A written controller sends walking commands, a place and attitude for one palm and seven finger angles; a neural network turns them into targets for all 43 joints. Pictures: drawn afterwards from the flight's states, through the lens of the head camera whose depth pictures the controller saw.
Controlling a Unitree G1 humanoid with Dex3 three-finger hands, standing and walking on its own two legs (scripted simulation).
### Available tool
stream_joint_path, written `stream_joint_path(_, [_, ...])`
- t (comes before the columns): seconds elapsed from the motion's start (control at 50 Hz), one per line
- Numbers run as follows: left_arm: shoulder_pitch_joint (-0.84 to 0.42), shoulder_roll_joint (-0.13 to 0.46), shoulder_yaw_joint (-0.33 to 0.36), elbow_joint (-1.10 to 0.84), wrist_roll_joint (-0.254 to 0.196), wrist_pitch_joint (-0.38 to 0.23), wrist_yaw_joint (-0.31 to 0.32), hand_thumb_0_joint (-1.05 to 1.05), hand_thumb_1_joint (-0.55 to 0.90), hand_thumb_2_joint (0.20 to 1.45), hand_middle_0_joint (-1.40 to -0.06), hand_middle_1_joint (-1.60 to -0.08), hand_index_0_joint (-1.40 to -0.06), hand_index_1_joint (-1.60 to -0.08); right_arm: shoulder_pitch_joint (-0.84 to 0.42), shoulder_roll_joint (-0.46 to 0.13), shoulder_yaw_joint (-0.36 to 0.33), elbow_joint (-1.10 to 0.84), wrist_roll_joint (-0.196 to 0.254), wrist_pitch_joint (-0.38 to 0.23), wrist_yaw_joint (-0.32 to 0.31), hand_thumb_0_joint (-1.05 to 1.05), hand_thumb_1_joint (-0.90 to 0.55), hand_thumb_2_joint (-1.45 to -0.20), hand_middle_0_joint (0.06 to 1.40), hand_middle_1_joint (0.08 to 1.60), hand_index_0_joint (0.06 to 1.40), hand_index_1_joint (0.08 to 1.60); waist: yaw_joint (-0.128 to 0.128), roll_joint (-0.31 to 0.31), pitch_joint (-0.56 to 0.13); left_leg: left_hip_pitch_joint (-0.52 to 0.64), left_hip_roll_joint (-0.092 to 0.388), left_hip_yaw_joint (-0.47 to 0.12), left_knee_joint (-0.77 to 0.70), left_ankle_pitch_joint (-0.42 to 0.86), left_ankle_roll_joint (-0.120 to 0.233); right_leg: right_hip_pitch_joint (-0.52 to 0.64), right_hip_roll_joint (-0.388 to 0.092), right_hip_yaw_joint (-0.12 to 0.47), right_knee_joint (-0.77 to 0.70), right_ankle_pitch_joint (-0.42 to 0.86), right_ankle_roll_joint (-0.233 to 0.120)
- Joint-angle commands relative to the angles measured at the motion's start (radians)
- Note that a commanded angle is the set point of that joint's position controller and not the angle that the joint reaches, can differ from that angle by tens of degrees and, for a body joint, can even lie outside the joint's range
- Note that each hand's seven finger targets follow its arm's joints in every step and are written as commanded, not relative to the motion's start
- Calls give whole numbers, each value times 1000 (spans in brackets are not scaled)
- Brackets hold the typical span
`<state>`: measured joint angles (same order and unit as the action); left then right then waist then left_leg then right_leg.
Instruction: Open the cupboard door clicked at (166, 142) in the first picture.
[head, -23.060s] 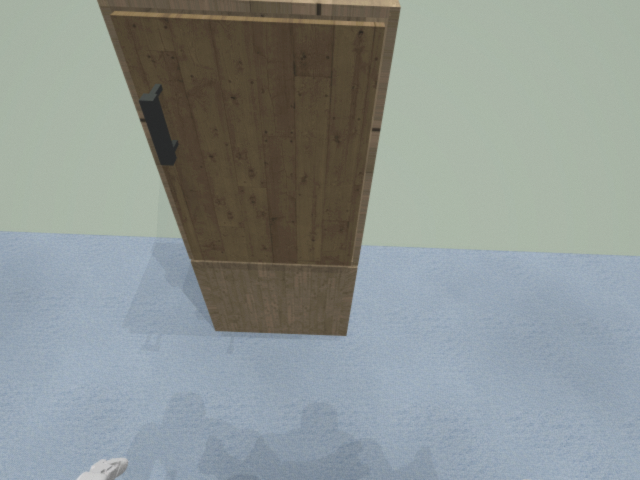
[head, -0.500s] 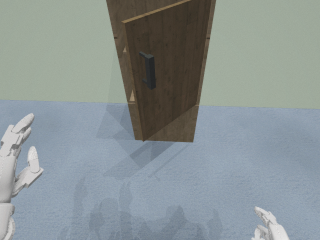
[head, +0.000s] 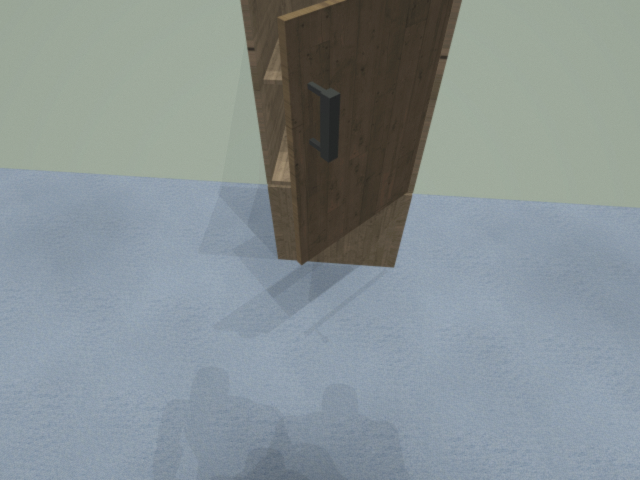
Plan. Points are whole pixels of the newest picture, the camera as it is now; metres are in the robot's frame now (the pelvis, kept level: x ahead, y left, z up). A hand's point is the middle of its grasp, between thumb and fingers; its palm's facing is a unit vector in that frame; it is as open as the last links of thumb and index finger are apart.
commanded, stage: let the arm hang, fingers relaxed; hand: left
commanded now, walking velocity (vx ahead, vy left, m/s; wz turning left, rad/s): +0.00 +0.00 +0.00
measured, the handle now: (321, 122) +0.66 +0.05 +0.08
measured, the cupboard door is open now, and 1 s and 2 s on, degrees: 46 46 46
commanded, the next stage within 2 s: look to check the result in 0.54 s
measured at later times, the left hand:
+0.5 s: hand out of the picture +0.07 +0.20 -0.17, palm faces -0.01 -0.97 -0.23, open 7.4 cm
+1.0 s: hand out of the picture +0.08 +0.21 -0.16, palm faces -0.02 -0.96 -0.29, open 7.4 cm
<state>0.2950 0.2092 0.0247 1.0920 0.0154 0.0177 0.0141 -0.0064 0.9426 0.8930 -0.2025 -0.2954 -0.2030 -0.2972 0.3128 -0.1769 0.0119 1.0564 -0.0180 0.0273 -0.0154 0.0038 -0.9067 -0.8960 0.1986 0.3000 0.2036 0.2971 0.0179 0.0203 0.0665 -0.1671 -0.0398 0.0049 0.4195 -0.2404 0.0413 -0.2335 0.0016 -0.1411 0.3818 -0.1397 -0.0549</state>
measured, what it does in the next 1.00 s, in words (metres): stands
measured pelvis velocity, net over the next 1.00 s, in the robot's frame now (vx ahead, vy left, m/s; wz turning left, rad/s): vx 0.04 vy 0.00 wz -0.03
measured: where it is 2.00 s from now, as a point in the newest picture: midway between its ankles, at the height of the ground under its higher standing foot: outside the picture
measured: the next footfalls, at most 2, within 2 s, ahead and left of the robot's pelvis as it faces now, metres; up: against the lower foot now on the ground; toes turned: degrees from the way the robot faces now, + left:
right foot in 1.82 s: +0.05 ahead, -0.16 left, +0.00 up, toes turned -16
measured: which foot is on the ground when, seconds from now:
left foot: down 0.00-1.00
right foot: down 0.00-1.00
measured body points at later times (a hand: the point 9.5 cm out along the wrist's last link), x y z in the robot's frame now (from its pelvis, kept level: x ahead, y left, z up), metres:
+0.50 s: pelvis +0.02 +0.01 +0.00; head +0.02 +0.00 +0.45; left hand +0.08 +0.25 -0.15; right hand +0.03 -0.24 -0.16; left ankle -0.01 +0.09 -0.74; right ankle +0.05 -0.09 -0.74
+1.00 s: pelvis +0.04 +0.00 +0.00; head +0.06 -0.02 +0.45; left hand +0.08 +0.26 -0.14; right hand +0.06 -0.26 -0.15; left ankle -0.01 +0.09 -0.74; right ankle +0.05 -0.09 -0.74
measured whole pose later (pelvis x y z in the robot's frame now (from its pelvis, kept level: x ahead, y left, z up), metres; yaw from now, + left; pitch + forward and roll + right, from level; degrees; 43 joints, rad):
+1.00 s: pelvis +0.04 +0.00 +0.00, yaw -2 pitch -1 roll +0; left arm 0.17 0.24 0.02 1.15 0.01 -0.02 0.02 0.00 0.91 0.89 -0.20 -0.30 -0.20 -0.30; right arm 0.19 -0.25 0.01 1.14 -0.01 -0.01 -0.02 0.00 -0.91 -0.90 0.20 0.30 0.20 0.30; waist 0.00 0.03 0.06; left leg -0.05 -0.03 0.03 0.31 -0.24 0.03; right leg -0.16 0.02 -0.11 0.34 -0.17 -0.05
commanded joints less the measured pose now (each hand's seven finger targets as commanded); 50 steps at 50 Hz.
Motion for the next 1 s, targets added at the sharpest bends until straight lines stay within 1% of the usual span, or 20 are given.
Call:
stream_joint_path(0.0, [-32,112,14,-16,-4,-38,11,0,900,900,-200,-300,-200,-300,23,-142,-35,-18,1,-36,-18,0,-900,-900,200,300,200,300,-13,-40,-47,-99,148,-125,-145,1,19,129,-116,163,-67,-47,-6])
stream_joint_path(0.06, [-33,115,12,6,-4,-35,13,0,900,900,-200,-300,-200,-300,20,-138,-32,8,1,-36,-19,0,-900,-900,200,300,200,300,-13,-16,-6,-103,152,-124,-162,-10,18,103,-114,164,-65,-59,-5])
stream_joint_path(0.1, [-36,121,12,15,-4,-35,14,0,900,900,-200,-300,-200,-300,22,-145,-32,17,1,-38,-20,0,-900,-900,200,300,200,300,-13,-33,2,-104,153,-123,-166,-9,18,103,-114,166,-63,-54,-4])
stream_joint_path(0.12, [-35,126,15,16,-3,-34,15,0,900,900,-200,-300,-200,-300,19,-145,-33,21,3,-39,-19,0,-900,-900,200,300,200,300,-9,-26,11,-101,153,-123,-167,-4,20,95,-113,167,-61,-61,-5])
stream_joint_path(0.22, [-50,131,16,24,-2,-35,16,0,900,900,-200,-300,-200,-300,1,-148,-30,38,2,-43,-19,0,-900,-900,200,300,200,300,-9,-11,14,-89,157,-120,-175,18,16,94,-113,169,-55,-42,-1])
stream_joint_path(0.32, [-71,140,18,23,-2,-39,15,0,900,900,-200,-300,-200,-300,-22,-156,-29,45,1,-47,-18,0,-900,-900,200,300,200,300,-9,3,7,-68,153,-109,-169,74,11,102,-120,174,-56,-1,-2])
stream_joint_path(0.38, [-85,143,18,21,-4,-42,15,0,900,900,-200,-300,-200,-300,-33,-158,-29,48,1,-51,-19,0,-900,-900,200,300,200,300,-13,9,-21,-40,153,-103,-162,138,5,126,-128,174,-51,59,-3])
stream_joint_path(0.42, [-91,150,20,17,-3,-45,16,0,900,900,-200,-300,-200,-300,-42,-167,-32,46,3,-51,-20,0,-900,-900,200,300,200,300,-13,-5,-29,-23,154,-101,-158,156,6,125,-126,173,-53,74,-4])
stream_joint_path(0.46, [-103,149,18,19,-4,-44,15,0,900,900,-200,-300,-200,-300,-48,-168,-30,50,0,-51,-20,0,-900,-900,200,300,200,300,-17,17,-23,-20,155,-100,-164,171,0,128,-127,175,-51,86,-5])
stream_joint_path(0.52, [-103,152,21,14,-3,-46,15,0,900,900,-200,-300,-200,-300,-57,-177,-31,47,2,-51,-21,0,-900,-900,200,300,200,300,-15,0,-30,-6,156,-94,-159,173,2,130,-126,175,-59,95,-5])
stream_joint_path(0.54, [-112,153,19,15,-4,-45,15,0,900,900,-200,-300,-200,-300,-58,-173,-31,51,1,-50,-21,0,-900,-900,200,300,200,300,-19,5,-20,-13,156,-97,-165,167,0,129,-128,175,-60,87,-4])
stream_joint_path(0.56, [-113,157,20,15,-4,-46,14,0,900,900,-200,-300,-200,-300,-59,-176,-30,53,1,-51,-20,0,-900,-900,200,300,200,300,-17,11,-26,-10,155,-94,-166,175,-1,138,-130,176,-61,98,-4])
stream_joint_path(0.62, [-111,162,21,13,-4,-48,14,0,900,900,-200,-300,-200,-300,-70,-184,-33,49,3,-49,-19,0,-900,-900,200,300,200,300,-16,-13,-30,3,155,-92,-163,154,3,133,-129,178,-74,83,-5])
stream_joint_path(0.66, [-122,168,19,14,-5,-48,14,0,900,900,-200,-300,-200,-300,-73,-189,-32,51,2,-49,-19,0,-900,-900,200,300,200,300,-20,-2,-41,11,155,-92,-163,174,0,145,-132,183,-70,111,-6])
stream_joint_path(0.72, [-120,171,20,13,-5,-50,14,0,900,900,-200,-300,-200,-300,-79,-198,-33,49,4,-48,-19,0,-900,-900,200,300,200,300,-19,-14,-44,19,155,-87,-161,162,1,141,-128,183,-78,103,-5])
stream_joint_path(0.76, [-123,176,19,15,-5,-50,13,0,900,900,-200,-300,-200,-300,-83,-199,-33,51,2,-48,-19,0,-900,-900,200,300,200,300,-20,1,-55,26,156,-88,-160,180,0,150,-133,185,-75,124,-7])
stream_joint_path(0.82, [-125,186,20,14,-6,-53,15,0,900,900,-200,-300,-200,-300,-88,-208,-34,49,6,-47,-19,0,-900,-900,200,300,200,300,-20,-28,-64,38,156,-86,-156,186,1,155,-133,184,-78,147,-7])
stream_joint_path(0.92, [-131,197,19,13,-6,-54,15,0,900,900,-200,-300,-200,-300,-99,-218,-34,49,6,-45,-18,0,-900,-900,200,300,200,300,-20,-23,-57,44,156,-82,-158,176,0,151,-134,188,-87,147,-7])
stream_joint_path(0.94, [-136,197,17,15,-6,-53,14,0,900,900,-200,-300,-200,-300,-100,-217,-34,52,3,-45,-17,0,-900,-900,200,300,200,300,-23,-8,-54,43,157,-82,-159,182,-1,153,-137,190,-86,153,-7])
stream_joint_path(0.98, [-138,204,16,15,-7,-54,14,0,900,900,-200,-300,-200,-300,-104,-223,-33,50,3,-44,-17,0,-900,-900,200,300,200,300,-23,-12,-61,47,157,-80,-161,176,-3,161,-137,196,-90,157,-7])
